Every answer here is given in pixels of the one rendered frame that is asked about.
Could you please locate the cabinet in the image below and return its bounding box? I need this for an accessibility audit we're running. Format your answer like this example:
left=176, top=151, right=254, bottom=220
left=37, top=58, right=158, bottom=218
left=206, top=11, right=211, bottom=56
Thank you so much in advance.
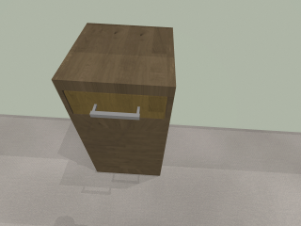
left=51, top=23, right=177, bottom=176

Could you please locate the drawer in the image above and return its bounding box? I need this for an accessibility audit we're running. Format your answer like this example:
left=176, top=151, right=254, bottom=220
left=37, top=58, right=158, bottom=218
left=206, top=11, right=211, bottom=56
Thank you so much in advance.
left=64, top=90, right=167, bottom=120

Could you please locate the handle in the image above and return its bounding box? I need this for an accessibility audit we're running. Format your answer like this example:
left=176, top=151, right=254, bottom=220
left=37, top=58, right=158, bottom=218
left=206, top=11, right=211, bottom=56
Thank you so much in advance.
left=89, top=104, right=140, bottom=121

